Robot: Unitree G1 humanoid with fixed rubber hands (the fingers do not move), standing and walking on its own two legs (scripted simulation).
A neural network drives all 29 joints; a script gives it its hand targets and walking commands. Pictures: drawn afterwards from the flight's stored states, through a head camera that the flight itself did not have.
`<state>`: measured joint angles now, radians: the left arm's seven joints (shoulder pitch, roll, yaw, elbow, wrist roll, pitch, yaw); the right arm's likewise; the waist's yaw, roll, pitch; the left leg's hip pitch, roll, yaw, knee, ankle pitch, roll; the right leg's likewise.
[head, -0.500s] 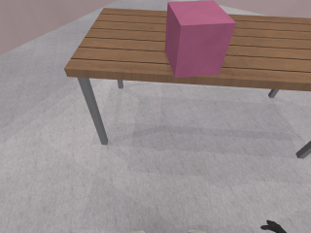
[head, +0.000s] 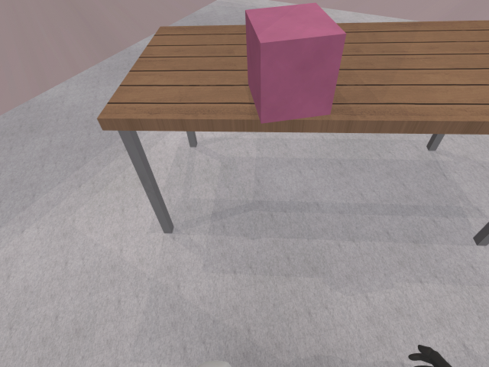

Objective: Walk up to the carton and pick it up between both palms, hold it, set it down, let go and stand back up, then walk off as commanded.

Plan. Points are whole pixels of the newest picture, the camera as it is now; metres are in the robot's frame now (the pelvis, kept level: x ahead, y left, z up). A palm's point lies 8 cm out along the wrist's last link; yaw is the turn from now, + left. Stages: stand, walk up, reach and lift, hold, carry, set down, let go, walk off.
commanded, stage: walk off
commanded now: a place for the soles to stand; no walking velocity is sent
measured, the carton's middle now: (288, 63) +0.90 -0.06 +0.06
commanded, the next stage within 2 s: stand in 0.78 s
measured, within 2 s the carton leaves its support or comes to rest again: neither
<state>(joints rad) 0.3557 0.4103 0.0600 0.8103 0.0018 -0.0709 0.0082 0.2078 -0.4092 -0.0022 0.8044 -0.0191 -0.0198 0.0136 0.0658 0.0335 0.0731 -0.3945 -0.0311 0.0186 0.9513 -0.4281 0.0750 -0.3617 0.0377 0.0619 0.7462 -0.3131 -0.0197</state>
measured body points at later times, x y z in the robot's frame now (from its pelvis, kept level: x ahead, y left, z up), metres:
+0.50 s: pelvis +0.00 +0.06 +0.01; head +0.02 +0.08 +0.46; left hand +0.03 +0.39 -0.11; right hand +0.13 -0.25 -0.08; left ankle +0.04 +0.10 -0.71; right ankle +0.02 -0.11 -0.67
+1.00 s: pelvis -0.03 +0.00 +0.00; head -0.03 -0.02 +0.45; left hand +0.02 +0.33 -0.09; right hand +0.10 -0.30 -0.11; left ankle +0.00 +0.10 -0.71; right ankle +0.06 -0.11 -0.71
